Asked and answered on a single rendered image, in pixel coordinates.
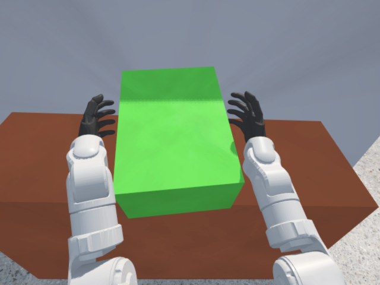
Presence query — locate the right robot upper arm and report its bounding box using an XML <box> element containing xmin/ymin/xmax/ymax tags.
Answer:
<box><xmin>273</xmin><ymin>250</ymin><xmax>346</xmax><ymax>285</ymax></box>

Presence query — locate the left robot upper arm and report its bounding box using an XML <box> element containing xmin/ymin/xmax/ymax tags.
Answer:
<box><xmin>70</xmin><ymin>256</ymin><xmax>138</xmax><ymax>285</ymax></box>

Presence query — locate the carton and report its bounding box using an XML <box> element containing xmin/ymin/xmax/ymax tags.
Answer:
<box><xmin>113</xmin><ymin>66</ymin><xmax>245</xmax><ymax>219</ymax></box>

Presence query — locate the right robot hand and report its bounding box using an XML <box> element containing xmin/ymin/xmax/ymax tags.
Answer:
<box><xmin>227</xmin><ymin>91</ymin><xmax>266</xmax><ymax>143</ymax></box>

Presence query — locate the robot right forearm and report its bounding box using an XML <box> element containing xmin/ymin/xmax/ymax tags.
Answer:
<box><xmin>242</xmin><ymin>137</ymin><xmax>347</xmax><ymax>285</ymax></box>

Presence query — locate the left robot hand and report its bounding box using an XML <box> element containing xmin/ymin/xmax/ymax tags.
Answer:
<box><xmin>78</xmin><ymin>94</ymin><xmax>115</xmax><ymax>138</ymax></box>

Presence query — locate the robot left forearm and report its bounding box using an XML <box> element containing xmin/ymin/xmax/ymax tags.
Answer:
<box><xmin>66</xmin><ymin>135</ymin><xmax>124</xmax><ymax>285</ymax></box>

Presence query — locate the pedestal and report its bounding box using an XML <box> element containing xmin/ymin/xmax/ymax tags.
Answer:
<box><xmin>0</xmin><ymin>112</ymin><xmax>379</xmax><ymax>279</ymax></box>

